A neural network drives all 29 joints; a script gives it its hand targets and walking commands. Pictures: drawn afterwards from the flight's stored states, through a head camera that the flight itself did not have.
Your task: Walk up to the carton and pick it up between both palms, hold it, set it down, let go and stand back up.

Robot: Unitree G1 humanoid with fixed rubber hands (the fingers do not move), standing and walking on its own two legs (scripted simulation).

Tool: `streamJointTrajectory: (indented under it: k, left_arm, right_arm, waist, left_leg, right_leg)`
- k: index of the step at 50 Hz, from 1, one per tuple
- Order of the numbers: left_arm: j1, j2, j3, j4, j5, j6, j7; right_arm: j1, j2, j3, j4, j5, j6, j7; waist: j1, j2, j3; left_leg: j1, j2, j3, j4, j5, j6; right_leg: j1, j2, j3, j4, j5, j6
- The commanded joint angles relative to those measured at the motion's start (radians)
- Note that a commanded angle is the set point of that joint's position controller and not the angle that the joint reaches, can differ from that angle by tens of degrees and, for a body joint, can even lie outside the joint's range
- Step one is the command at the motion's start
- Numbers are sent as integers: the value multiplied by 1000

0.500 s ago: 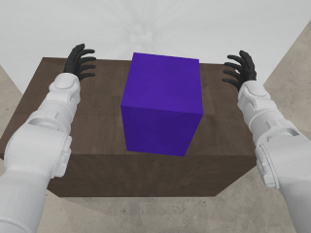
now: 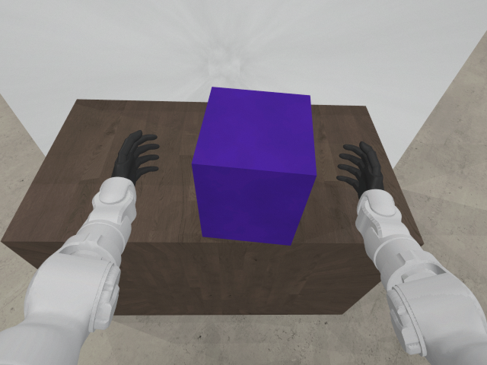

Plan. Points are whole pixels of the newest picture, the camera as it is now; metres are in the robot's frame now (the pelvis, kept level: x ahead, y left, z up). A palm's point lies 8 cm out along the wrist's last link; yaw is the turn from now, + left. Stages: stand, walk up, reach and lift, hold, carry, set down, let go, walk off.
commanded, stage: set down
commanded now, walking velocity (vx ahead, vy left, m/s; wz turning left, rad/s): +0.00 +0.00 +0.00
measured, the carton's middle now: (253, 170) +0.50 -0.01 -0.02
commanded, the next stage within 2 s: let go in 1.92 s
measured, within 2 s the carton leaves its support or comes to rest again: neither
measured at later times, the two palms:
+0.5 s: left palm (117, 228) +0.34 +0.23 +0.00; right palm (359, 239) +0.34 -0.20 -0.01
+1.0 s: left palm (113, 279) +0.27 +0.24 -0.05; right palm (362, 284) +0.27 -0.20 -0.05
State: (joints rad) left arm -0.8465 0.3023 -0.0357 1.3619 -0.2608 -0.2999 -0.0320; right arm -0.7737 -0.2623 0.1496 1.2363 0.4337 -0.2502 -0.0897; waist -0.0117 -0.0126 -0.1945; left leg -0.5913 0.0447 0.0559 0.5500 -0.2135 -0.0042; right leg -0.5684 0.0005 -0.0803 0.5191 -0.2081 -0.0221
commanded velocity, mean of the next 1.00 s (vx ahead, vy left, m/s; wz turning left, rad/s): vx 0.00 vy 0.00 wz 0.00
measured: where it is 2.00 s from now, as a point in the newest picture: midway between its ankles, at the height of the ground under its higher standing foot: outside the picture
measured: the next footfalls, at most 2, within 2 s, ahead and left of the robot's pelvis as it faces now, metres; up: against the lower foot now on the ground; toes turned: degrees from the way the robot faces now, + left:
none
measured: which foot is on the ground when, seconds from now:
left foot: down 0.00-1.00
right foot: down 0.00-1.00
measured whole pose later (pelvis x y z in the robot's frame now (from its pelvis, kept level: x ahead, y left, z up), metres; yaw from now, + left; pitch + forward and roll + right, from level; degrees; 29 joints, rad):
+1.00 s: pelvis +0.01 +0.00 +0.00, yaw +1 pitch +6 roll -1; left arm -0.15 0.28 -0.03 0.89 -0.21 -0.39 -0.05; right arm -0.20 -0.15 0.06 1.04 0.25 -0.50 -0.04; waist -0.01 -0.02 -0.04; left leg -0.44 0.04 0.04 0.64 -0.30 -0.01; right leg -0.41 0.00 -0.09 0.60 -0.30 -0.03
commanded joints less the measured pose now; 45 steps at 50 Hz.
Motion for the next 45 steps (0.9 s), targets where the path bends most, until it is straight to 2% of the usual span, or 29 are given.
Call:
streamJointTrajectory:
  k: [1,5,14,25,37,41,45]
  left_arm:
    - [-325,147,8,-126,-5,-70,4]
    - [-295,143,-2,-162,-16,-101,7]
    - [-131,142,32,-283,3,-142,-4]
    - [82,117,53,-346,28,-194,-12]
    - [305,108,64,-461,44,-262,-26]
    - [363,113,55,-513,39,-252,-25]
    - [428,117,34,-593,21,-196,-9]
  right_arm:
    - [-324,-111,-6,-131,9,-75,13]
    - [-287,-107,-13,-146,6,-105,19]
    - [-152,-85,-58,-201,-40,-184,4]
    - [21,-26,-77,-211,-90,-266,11]
    - [196,8,-92,-223,-128,-374,23]
    - [243,4,-102,-249,-149,-375,29]
    - [306,0,-120,-322,-182,-325,37]
  waist:
    - [17,26,-410]
    - [13,40,-433]
    - [-5,49,-457]
    - [3,50,-324]
    - [-1,55,-259]
    - [-6,58,-231]
    - [-11,57,-197]
  left_leg:
    - [290,-49,-38,26,275,-36]
    - [298,-49,-40,47,266,-42]
    - [312,-55,-43,84,294,-58]
    - [292,-55,-60,90,230,-54]
    - [255,-55,-69,129,190,-54]
    - [274,-49,-70,112,143,-52]
    - [329,-42,-69,58,108,-48]
  right_leg:
    - [106,14,39,-46,114,33]
    - [79,13,36,-32,98,30]
    - [108,29,37,-4,153,27]
    - [104,25,44,4,72,17]
    - [100,21,57,47,49,8]
    - [113,21,60,40,12,4]
    - [171,22,63,7,5,0]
